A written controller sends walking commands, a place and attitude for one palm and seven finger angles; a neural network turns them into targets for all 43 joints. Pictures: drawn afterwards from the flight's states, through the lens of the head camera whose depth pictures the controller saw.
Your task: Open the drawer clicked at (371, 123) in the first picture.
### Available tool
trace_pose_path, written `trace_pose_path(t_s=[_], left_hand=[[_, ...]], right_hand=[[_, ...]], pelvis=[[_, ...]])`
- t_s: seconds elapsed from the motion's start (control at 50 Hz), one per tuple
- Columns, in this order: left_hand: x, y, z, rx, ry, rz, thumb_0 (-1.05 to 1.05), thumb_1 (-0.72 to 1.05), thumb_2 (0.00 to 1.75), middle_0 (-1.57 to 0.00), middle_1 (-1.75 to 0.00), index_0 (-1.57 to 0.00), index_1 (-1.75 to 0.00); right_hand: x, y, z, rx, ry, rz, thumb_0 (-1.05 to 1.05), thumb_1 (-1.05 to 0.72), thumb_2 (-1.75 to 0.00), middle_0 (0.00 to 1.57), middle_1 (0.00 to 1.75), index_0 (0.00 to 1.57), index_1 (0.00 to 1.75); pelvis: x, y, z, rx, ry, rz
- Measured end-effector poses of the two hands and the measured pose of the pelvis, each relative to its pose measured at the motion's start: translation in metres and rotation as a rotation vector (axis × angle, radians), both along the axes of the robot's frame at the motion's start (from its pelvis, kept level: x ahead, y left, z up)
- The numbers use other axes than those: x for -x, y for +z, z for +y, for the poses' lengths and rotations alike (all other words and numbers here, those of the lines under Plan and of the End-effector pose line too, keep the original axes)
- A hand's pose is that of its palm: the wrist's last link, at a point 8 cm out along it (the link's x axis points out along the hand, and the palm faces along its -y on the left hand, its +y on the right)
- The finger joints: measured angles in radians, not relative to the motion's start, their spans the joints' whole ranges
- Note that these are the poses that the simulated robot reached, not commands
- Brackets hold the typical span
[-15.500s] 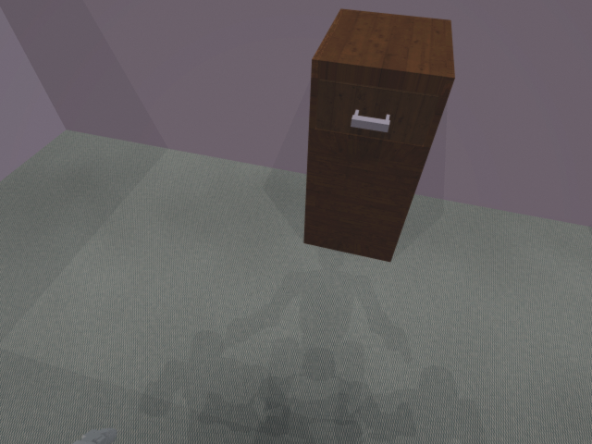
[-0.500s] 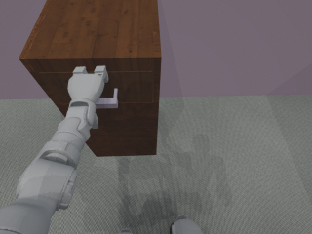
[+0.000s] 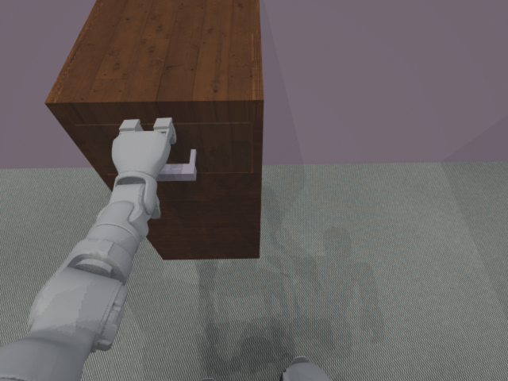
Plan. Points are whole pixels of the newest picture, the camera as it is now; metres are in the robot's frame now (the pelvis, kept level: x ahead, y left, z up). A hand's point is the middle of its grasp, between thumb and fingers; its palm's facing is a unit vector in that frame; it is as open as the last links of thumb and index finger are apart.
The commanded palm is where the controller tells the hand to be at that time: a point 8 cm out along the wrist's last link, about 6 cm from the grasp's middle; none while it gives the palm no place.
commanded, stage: lower the fingers behind the handle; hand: left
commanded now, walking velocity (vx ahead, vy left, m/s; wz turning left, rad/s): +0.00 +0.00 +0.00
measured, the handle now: (170, 163) +0.54 +0.15 -0.05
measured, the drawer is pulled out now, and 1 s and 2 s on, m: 0.00 0.00 0.00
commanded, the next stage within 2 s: lift the fingers back up to retry in 1.52 s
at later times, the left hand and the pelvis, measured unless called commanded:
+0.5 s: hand (158, 179) +0.48 +0.16 -0.03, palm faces -0.04 +0.00 -1.00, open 13.8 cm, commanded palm +0.46 +0.17 +0.02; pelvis -0.02 +0.00 -0.02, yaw +0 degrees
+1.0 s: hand (161, 182) +0.48 +0.16 -0.04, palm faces +0.00 +0.01 -1.00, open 13.8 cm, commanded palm +0.46 +0.17 -0.01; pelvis -0.02 +0.00 -0.04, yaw +0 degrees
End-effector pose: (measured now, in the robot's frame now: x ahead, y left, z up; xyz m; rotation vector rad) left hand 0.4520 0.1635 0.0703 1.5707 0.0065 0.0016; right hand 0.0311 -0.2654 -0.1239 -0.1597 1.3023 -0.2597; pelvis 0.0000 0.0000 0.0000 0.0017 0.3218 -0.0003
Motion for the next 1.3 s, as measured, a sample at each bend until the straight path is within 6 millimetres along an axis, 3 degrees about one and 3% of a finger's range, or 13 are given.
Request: trace_pose_path(t_s=[0.14, 0.3, 0.6, 0.82, 1.04, 1.3], left_hand=[[0.001, -0.010, -0.001, 0.016, -0.020, 0.063, 0.00, -0.49, 0.31, -0.32, -1.20, -0.32, -1.20], [0.002, -0.027, 0.003, 0.003, -0.037, 0.016, 0.00, -0.49, 0.31, -0.32, -1.20, -0.32, -1.20], [-0.012, -0.043, -0.003, 0.022, -0.025, 0.038, 0.00, -0.48, 0.31, -0.32, -1.20, -0.32, -1.20], [-0.004, -0.058, 0.002, 0.012, -0.027, 0.009, 0.00, -0.48, 0.31, -0.31, -1.20, -0.32, -1.20], [-0.011, -0.058, -0.002, -0.018, 0.003, -0.003, 0.00, -0.49, 0.31, -0.34, -1.30, -0.32, -1.20], [-0.011, -0.060, -0.003, -0.039, -0.001, 0.004, 0.00, -0.49, 0.31, -0.31, -1.33, -0.32, -1.20]], right_hand=[[0.005, 0.002, -0.005, 0.030, 0.000, -0.031, 0.00, -0.90, -0.89, 0.20, 0.30, 0.20, 0.29], [0.023, -0.009, -0.010, 0.044, 0.008, 0.010, 0.00, -0.90, -0.89, 0.20, 0.30, 0.20, 0.29], [0.053, -0.021, 0.000, 0.028, -0.019, 0.090, 0.00, -0.90, -0.89, 0.20, 0.30, 0.20, 0.29], [0.045, -0.029, 0.003, 0.022, -0.005, 0.086, 0.00, -0.90, -0.89, 0.20, 0.30, 0.21, 0.29], [0.029, -0.035, -0.001, 0.044, 0.025, 0.035, 0.00, -0.90, -0.89, 0.20, 0.30, 0.21, 0.29], [0.048, -0.047, -0.002, 0.047, 0.015, 0.035, 0.00, -0.90, -0.89, 0.20, 0.30, 0.21, 0.29]], pelvis=[[0.006, -0.002, -0.003, -0.006, -0.004, 0.010], [0.013, -0.016, -0.003, -0.005, 0.003, 0.052], [0.015, -0.027, 0.001, -0.001, -0.003, 0.094], [0.016, -0.033, 0.003, 0.001, -0.002, 0.105], [0.023, -0.042, 0.003, 0.001, 0.009, 0.121], [0.035, -0.054, 0.001, -0.004, 0.008, 0.131]])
